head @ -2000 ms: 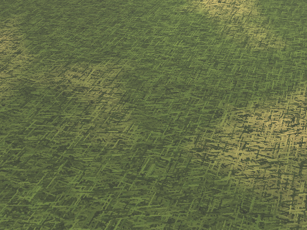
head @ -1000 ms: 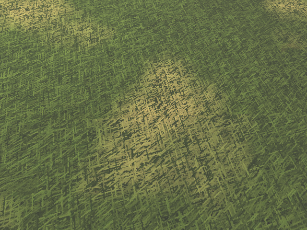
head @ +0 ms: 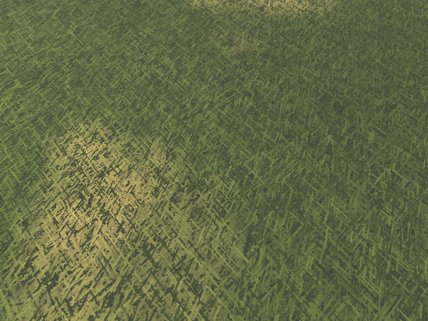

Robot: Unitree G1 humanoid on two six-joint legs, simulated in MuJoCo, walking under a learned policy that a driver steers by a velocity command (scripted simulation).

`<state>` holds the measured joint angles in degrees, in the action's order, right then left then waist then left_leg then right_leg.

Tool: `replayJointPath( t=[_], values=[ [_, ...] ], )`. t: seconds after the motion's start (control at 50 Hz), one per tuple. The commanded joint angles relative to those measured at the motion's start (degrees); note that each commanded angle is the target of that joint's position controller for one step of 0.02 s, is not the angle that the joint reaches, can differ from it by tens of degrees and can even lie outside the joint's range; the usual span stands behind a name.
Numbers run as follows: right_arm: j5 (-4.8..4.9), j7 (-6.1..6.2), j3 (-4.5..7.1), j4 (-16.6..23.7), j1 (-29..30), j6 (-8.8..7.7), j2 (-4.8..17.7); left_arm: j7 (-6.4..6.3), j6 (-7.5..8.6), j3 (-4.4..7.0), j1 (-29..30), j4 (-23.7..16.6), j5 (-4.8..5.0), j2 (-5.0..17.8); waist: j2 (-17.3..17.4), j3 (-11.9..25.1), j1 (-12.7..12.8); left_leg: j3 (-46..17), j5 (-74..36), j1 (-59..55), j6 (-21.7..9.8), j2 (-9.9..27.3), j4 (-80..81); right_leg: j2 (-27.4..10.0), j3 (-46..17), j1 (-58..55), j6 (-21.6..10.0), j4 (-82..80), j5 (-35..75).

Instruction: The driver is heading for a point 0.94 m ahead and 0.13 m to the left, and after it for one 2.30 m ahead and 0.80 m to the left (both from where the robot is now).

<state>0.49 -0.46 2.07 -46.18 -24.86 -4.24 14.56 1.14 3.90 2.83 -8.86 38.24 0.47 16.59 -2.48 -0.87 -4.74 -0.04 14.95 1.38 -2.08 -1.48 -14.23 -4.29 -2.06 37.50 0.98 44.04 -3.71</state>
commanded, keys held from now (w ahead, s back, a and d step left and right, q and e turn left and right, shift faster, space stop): w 0.42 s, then w+q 0.58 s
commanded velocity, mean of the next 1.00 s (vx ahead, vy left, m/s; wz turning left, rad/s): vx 0.49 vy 0.00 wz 0.20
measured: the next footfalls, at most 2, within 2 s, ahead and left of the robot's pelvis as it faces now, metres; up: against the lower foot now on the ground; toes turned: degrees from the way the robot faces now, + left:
right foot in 0.18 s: +0.28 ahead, -0.14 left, +0.00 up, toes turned +0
left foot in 0.72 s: +0.58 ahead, +0.10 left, +0.00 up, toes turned +8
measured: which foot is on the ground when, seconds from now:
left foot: down 0.00-0.18, up 0.20-0.70, down 0.72-1.00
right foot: up 0.00-0.16, down 0.18-0.72, up 0.74-1.00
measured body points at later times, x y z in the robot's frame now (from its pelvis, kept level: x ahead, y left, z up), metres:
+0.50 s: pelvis +0.28 -0.05 +0.00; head +0.30 -0.06 +0.45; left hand +0.31 +0.23 -0.12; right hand +0.47 -0.31 -0.09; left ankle +0.44 +0.12 -0.68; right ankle +0.24 -0.14 -0.75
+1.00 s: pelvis +0.56 +0.03 +0.00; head +0.59 +0.05 +0.45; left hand +0.67 +0.34 -0.10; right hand +0.69 -0.22 -0.11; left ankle +0.54 +0.09 -0.75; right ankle +0.75 -0.12 -0.68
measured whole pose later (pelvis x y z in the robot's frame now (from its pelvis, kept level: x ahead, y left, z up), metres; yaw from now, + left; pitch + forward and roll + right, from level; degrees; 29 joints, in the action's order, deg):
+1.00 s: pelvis +0.56 +0.03 +0.00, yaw +16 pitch +2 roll +0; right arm 0.5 0.0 3.1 -39.6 -20.9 -2.3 15.7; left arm -0.3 5.2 2.2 -6.5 41.8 -0.9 17.8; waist -1.4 -2.1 -3.0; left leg -6.0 10.4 11.1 -5.8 -7.2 -20.6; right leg -4.9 -6.1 38.0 3.0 47.1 -6.0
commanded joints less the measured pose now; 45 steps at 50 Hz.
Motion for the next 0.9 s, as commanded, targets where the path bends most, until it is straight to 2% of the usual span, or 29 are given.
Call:
replayJointPath(
  t=[0.02, 0.08, 0.12, 0.14, 0.16, 0.18, 0.2, 0.22, 0.24, 0.26, 0.28, 0.3, 0.34, 0.38, 0.42, 0.5, 0.6, 0.64, 0.66, 0.68, 0.7, 0.72, 0.74, 0.76, 0.78, 0.8, 0.82, 0.84, 0.9],
  values=[
    [0.56, 0.54, 2.57, 2.7, 0.2, -0.37, 11.1, 1.05, 1.51, -0.4, 10.1, -6.0, 0.56, 0.9, 8.2, -3.5, -0.9, -6.4, -15.5, 3.5, -8.5, 12.3, 6.0, 2.0, 2.7, -2.4, 0.4, -8.7, 6.3],
    [1.09, 0.62, 2.79, 1.4, -1.0, 0.27, 11.7, 1.94, 1.76, 0.02, 12.3, -6.8, 0.96, 2.4, 8.4, -4.4, -0.1, -7.1, -18.9, -0.5, -7.8, 15.2, 4.6, 2.5, 1.8, -3.8, -1.7, -12.9, 4.7],
    [1.18, 0.91, 3.14, 1.0, -0.6, 0.82, 12.7, 2.08, 1.83, 0.74, 10.2, -6.4, 0.82, 4.1, 8.9, -2.6, 2.3, -6.5, -30.3, -4.0, -6.6, 16.1, 0.4, 3.8, 2.5, -8.3, -3.8, -14.8, 1.0],
    [1.21, 1.1, 3.3, 1.0, 0.1, 1.16, 13.3, 1.79, 1.73, 1.59, 5.6, -5.3, 0.57, 5.7, 9.1, 0.7, 5.3, -4.8, -40.8, -4.2, -5.7, 15.2, -5.5, 5.3, 3.9, -15.5, -5.3, -15.9, 0.4],
    [0.96, 1.31, 2.97, 1.2, 0.3, 1.48, 12.7, 1.23, 1.48, 2.92, -2.9, -2.7, 0.46, 8.1, 8.4, 6.4, 9.6, -2.6, -45.9, -1.3, -4.3, 12.7, -15.9, 6.1, 4.8, -27.8, -7.2, -16.8, 1.3],
    [-0.44, 1.54, 1.85, 2.8, 0.2, 1.43, 10.3, 0.47, 1.07, 3.97, -13.7, -0.6, -0.02, 11.6, 3.7, 15.2, 13.7, -1.4, -31.2, 10.7, -2.4, 10.2, -32.7, -3.4, -5.3, -46.4, -10.6, -13.9, 1.1],
    [-0.27, 0.98, -0.61, 4.3, -7.8, 0.34, 2.0, 0.64, 0.93, 4.83, -16.4, 0.7, -0.33, 16.7, -13.5, 24.2, 8.8, -1.7, 12.3, 32.6, 1.3, -0.8, -53.8, -18.0, -34.6, -64.6, -20.2, -19.1, -12.9],
    [1.2, 0.74, 0.71, 3.4, -3.7, -0.83, 8.1, 0.58, 0.83, 3.34, -16.5, 0.8, 0.3, 10.4, -9.5, 22.8, 11.6, -8.3, 17.4, 38.8, 0.8, 0.7, -59.9, -17.2, -40.4, -62.1, -19.2, -25.4, -20.4],
    [2.55, 0.42, 1.66, 5.4, 2.9, -1.5, 10.9, 0.29, 0.79, 2.49, -12.4, 0.8, 0.31, 8.4, -7.1, 12.6, 11.1, -6.6, 13.1, 42.8, 0.3, 3.5, -60.7, -15.1, -31.2, -54.4, -16.6, -26.5, -17.2],
    [2.05, 0.55, 1.42, 6.2, 6.2, -1.9, 10.4, 0.21, 0.77, 2.12, -8.7, 0.6, 0.05, 7.4, -2.0, 7.9, 9.5, -5.1, 8.0, 41.3, 0.2, 6.1, -58.3, -12.7, -24.7, -46.3, -15.4, -27.5, -10.6],
    [0.84, 0.59, 1.61, 6.3, 7.8, -1.91, 9.8, 0.37, 0.8, 1.75, -6.0, 0.5, -0.36, 6.1, -0.4, 4.4, 7.8, -4.5, 4.8, 39.7, 0.7, 7.6, -55.1, -10.5, -20.1, -39.6, -15.0, -29.1, -4.8],
    [0.54, 0.41, 1.74, 6.1, 6.6, -1.45, 9.2, 0.41, 1.05, 1.43, -4.4, 0.4, -1.06, 5.1, -1.9, 3.7, 5.6, -4.9, 2.4, 36.2, 0.9, 9.0, -53.5, -9.0, -17.1, -35.2, -14.8, -30.8, -1.5],
    [0.48, 0.25, 1.39, 5.4, 4.8, -0.41, 7.2, 0.45, 1.67, 1.57, -3.5, 1.1, -0.58, 4.8, -2.3, 3.1, 3.8, -4.3, 0.9, 33.1, 1.9, 9.6, -50.9, -8.0, -13.7, -30.4, -15.9, -33.9, 1.2],
    [-0.1, 0.47, 1.13, 6.3, 7.2, 0.41, 6.3, 0.33, 2.37, 1.84, -3.9, 2.5, -0.12, 5.9, -1.4, 0.4, 3.4, -3.6, -1.6, 34.4, 3.2, 10.1, -46.7, -7.9, -10.5, -26.8, -16.4, -36.3, 3.3],
    [-0.32, 0.53, 0.81, 7.8, 11.7, 0.46, 5.8, -0.12, 2.44, 2.01, -5.2, 3.8, -0.24, 6.8, -0.4, -1.5, 4.4, -3.4, -7.9, 36.5, 3.8, 10.3, -39.9, -7.1, -7.8, -26.5, -16.1, -37.3, 4.6],
    [0.32, -0.61, 0.15, 9.0, 18.7, -0.12, 4.6, -0.62, 2.29, 2.14, -7.6, 5.7, -0.27, 8.4, 0.2, -2.6, 7.4, -1.3, -21.0, 33.9, 2.8, 8.1, -25.9, -5.8, -0.7, -28.2, -13.1, -37.7, 5.1],
    [0.96, -2.25, 0.3, 12.9, 25.5, 0.07, 5.1, -0.81, 1.0, 2.4, -12.1, 9.1, 0.09, 9.3, 0.8, -4.3, 9.6, -2.0, -18.3, 37.9, -0.3, 6.1, -19.7, -10.0, 1.8, -39.3, -11.4, -34.4, 6.8],
    [0.54, -2.94, 0.52, 14.0, 25.5, 0.27, 5.4, -1.17, -0.05, 2.59, -12.1, 9.6, 0.24, 9.8, 0.0, -3.5, 8.8, -0.2, -12.7, 37.3, -1.8, 4.7, -18.9, -11.0, 3.0, -43.1, -10.1, -30.3, 15.0],
    [0.36, -3.09, 0.98, 14.0, 23.5, 0.38, 6.2, -1.45, -0.52, 2.77, -11.3, 9.4, 0.3, 10.5, -1.0, -1.8, 7.5, 1.5, -9.7, 33.8, -2.7, 3.2, -18.9, -10.7, 4.2, -44.0, -9.3, -26.6, 24.4],
    [0.22, -2.98, 1.89, 13.2, 18.8, 0.56, 7.7, -1.82, -1.05, 2.87, -10.4, 9.0, 0.24, 11.1, -2.0, 1.6, 4.8, 3.6, -8.0, 27.1, -3.9, 0.9, -18.9, -9.7, 5.6, -43.9, -8.2, -20.1, 35.1],
    [0.2, -2.62, 3.54, 11.0, 10.0, 0.77, 10.2, -2.35, -1.62, 2.71, -9.4, 8.3, 0.06, 10.9, -1.1, 6.6, 0.2, 5.1, -9.9, 15.2, -5.5, -1.8, -17.2, -7.2, 8.5, -40.5, -6.4, -8.5, 40.4],
    [0.43, -1.77, 5.23, 9.6, 0.8, 1.23, 14.9, -2.97, -1.41, 1.89, -10.7, 6.9, -1.18, 9.4, 5.2, 13.0, -2.9, -7.6, -14.4, -2.5, -9.1, 6.1, -17.7, -4.4, 9.8, -26.9, -3.9, 9.6, 25.2],
    [0.97, -1.81, 5.68, 9.9, 1.0, 1.07, 19.6, -1.7, 0.36, -0.66, -17.8, 5.1, -2.58, 1.7, 19.3, 19.7, 2.9, -40.0, -4.7, -21.9, -20.5, 19.5, -10.7, 8.3, 4.9, -2.1, -0.1, 29.8, -25.5],
    [1.12, -1.81, 4.51, 10.3, -1.4, 1.17, 13.9, -0.57, 2.33, 0.54, -13.9, 5.8, -0.72, 7.8, 13.7, 23.4, -1.1, -46.7, 4.4, -24.6, -20.2, 20.1, -4.5, 6.5, -5.0, 4.6, -0.9, 35.5, -28.3],
    [0.47, -1.55, 3.91, 10.3, 1.2, 1.15, 11.9, -0.13, 3.38, 1.11, -8.3, 3.9, 1.35, 9.6, 11.0, 14.1, -1.3, -38.7, 3.0, -18.5, -17.5, 18.5, -3.7, 3.9, -4.4, 8.8, -1.8, 35.3, -24.2],
    [0.23, -1.27, 3.75, 11.1, 4.4, 1.11, 11.2, -0.42, 4.05, 0.69, -5.0, 2.9, 0.98, 8.6, 4.4, 8.9, 0.2, -32.4, -2.3, -10.0, -15.9, 16.2, -3.4, 1.6, -3.8, 7.8, -2.2, 31.2, -19.6],
    [-0.25, -1.14, 3.41, 11.7, 7.4, 1.19, 10.0, -0.91, 4.09, 0.88, -3.9, 2.8, -0.15, 8.2, 2.1, 5.3, 2.2, -27.2, -9.5, -2.3, -14.9, 13.9, -2.8, 0.1, -3.4, 4.9, -1.8, 26.0, -16.5],
    [-1.11, -0.97, 2.95, 12.7, 9.1, 1.13, 8.9, -1.03, 3.56, 1.1, -5.0, 2.8, -0.48, 8.2, 3.8, 4.8, 4.4, -24.5, -14.2, 2.5, -14.7, 12.2, -1.6, -1.1, -3.9, 0.8, -1.5, 23.1, -14.4],
    [-0.44, -0.37, 3.16, 12.5, 8.9, 0.75, 8.9, -1.44, 1.83, 1.02, -6.0, 2.7, -1.24, 6.7, 5.1, 3.5, 5.9, -20.6, -20.3, 9.0, -15.5, 10.4, 0.4, -1.2, -2.8, -2.0, 1.0, 16.0, -11.9]
  ],
)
